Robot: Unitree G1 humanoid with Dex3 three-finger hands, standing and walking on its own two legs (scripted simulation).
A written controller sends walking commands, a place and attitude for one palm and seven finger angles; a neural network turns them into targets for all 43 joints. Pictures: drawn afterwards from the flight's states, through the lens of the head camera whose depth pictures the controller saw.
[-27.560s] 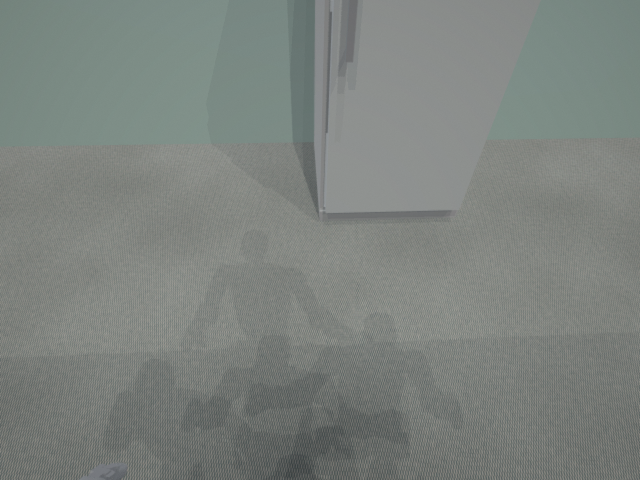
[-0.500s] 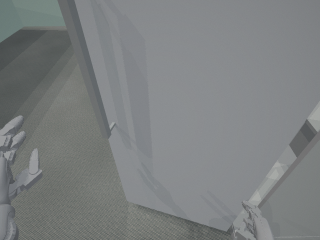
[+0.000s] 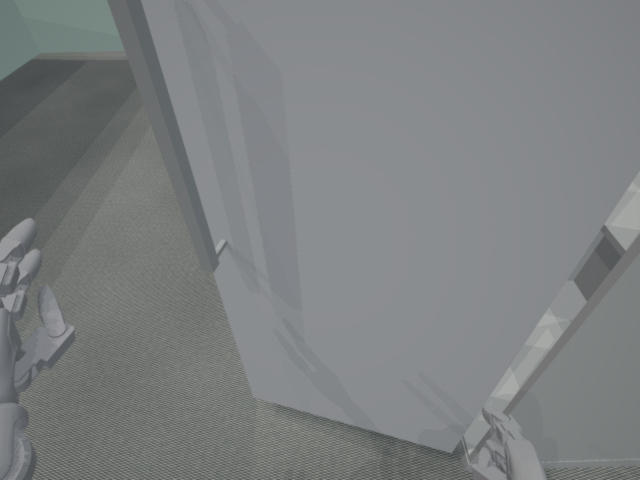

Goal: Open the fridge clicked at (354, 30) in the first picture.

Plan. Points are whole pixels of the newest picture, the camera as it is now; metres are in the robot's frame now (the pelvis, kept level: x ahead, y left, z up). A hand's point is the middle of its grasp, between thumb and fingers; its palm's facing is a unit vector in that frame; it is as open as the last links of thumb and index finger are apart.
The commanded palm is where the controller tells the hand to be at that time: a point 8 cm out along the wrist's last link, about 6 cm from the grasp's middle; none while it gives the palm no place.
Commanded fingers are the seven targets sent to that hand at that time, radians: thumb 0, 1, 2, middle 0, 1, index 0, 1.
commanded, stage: step back with the hand held close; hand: left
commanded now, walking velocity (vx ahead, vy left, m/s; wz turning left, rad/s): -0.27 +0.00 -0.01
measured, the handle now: (180, 136) +0.46 +0.25 +0.22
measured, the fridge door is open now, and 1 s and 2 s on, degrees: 73 73 73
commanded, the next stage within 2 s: stop stepping back and stand still in 1.20 s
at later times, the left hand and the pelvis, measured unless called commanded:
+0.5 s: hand (10, 388) +0.14 +0.30 +0.15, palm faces +0.48 -0.76 -0.44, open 7.4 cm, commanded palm +0.08 +0.33 +0.17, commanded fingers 0.00 0.90 0.90 -0.20 -0.30 -0.20 -0.30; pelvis -0.06 +0.03 -0.02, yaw -1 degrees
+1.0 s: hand out of the picture +0.06 +0.31 +0.15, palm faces +0.52 -0.76 -0.40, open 7.4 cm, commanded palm -0.02 +0.34 +0.17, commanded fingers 0.00 0.90 0.90 -0.20 -0.30 -0.20 -0.30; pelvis -0.15 +0.04 -0.04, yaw +3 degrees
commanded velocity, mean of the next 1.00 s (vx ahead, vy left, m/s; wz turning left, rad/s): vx -0.31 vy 0.00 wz -0.01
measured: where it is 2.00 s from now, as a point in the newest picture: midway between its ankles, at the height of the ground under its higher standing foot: outside the picture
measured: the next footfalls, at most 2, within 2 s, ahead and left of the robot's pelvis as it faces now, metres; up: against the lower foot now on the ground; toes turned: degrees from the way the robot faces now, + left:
right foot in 1.14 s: -0.12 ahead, -0.09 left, +0.00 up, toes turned +5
left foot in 1.36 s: -0.16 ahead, +0.18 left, +0.00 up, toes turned +6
